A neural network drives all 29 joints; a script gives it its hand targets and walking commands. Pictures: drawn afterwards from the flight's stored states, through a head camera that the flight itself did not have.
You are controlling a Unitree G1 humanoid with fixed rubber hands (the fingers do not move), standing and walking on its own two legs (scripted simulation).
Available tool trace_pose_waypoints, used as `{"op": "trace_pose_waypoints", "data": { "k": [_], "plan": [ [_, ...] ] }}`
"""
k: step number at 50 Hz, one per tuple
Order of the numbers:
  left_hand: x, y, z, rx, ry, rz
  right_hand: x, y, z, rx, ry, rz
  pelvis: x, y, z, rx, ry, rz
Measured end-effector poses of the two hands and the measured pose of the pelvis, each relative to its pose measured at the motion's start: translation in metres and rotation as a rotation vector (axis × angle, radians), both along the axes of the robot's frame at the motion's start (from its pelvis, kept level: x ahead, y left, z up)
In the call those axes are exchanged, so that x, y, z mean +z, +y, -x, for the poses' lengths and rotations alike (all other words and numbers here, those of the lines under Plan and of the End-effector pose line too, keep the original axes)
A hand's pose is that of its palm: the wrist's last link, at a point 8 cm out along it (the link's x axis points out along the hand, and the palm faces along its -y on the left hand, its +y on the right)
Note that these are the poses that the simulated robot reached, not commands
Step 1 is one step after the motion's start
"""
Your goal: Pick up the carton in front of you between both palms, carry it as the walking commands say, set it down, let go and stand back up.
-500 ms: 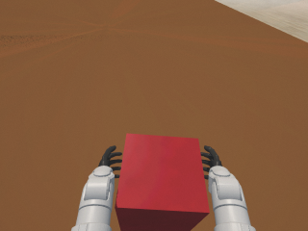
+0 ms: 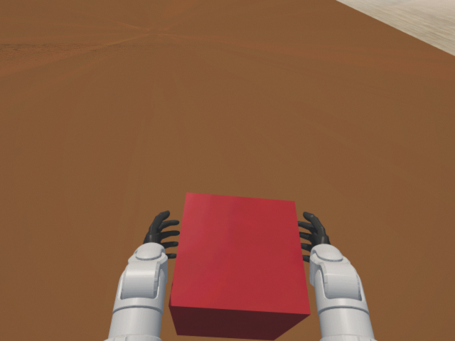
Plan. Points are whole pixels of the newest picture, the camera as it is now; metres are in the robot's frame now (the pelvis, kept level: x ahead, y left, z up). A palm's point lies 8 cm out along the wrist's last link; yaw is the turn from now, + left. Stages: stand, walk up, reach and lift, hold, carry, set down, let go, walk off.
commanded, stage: hold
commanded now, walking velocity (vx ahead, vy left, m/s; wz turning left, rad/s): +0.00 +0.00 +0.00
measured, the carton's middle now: (233, 271) +0.31 +0.01 -0.05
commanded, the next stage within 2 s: set down in 0.72 s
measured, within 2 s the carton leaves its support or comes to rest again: neither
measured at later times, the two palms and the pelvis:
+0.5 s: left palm (170, 248) +0.30 +0.12 +0.04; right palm (341, 268) +0.26 -0.17 +0.05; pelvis -0.01 +0.01 +0.01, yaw -7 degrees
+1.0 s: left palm (171, 240) +0.33 +0.13 +0.02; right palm (327, 256) +0.29 -0.16 +0.03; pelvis -0.01 +0.02 +0.00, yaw -7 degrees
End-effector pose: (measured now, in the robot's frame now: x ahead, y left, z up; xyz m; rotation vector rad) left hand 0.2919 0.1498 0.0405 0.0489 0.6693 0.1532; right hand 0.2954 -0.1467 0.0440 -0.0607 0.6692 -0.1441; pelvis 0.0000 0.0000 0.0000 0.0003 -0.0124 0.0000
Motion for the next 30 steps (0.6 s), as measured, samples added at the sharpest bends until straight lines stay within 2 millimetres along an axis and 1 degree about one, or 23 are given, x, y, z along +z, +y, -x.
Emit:
{"op": "trace_pose_waypoints", "data": {
  "k": [3, 7, 15, 22, 30],
  "plan": [
    [0.0, -0.004, 0.002, -0.014, -0.002, 0.013, 0.003, -0.004, 0.004, -0.001, -0.003, 0.016, 0.004, -0.002, 0.001, -0.022, -0.046, -0.001],
    [-0.002, -0.014, 0.003, -0.051, -0.002, 0.024, 0.004, -0.015, 0.012, -0.032, -0.003, 0.027, 0.006, -0.003, 0.004, -0.034, -0.086, 0.0],
    [0.0, -0.028, 0.001, -0.115, -0.004, 0.014, 0.004, -0.028, 0.028, -0.097, -0.007, 0.015, 0.006, 0.001, 0.008, -0.094, -0.128, 0.004],
    [0.003, -0.031, -0.003, -0.136, -0.008, 0.013, 0.005, -0.029, 0.033, -0.124, -0.011, 0.011, 0.006, 0.007, 0.009, -0.119, -0.142, 0.005],
    [0.004, -0.025, -0.007, -0.133, -0.009, 0.019, 0.008, -0.024, 0.029, -0.125, -0.012, 0.012, 0.006, 0.012, 0.007, -0.12, -0.144, 0.005]
  ]
}}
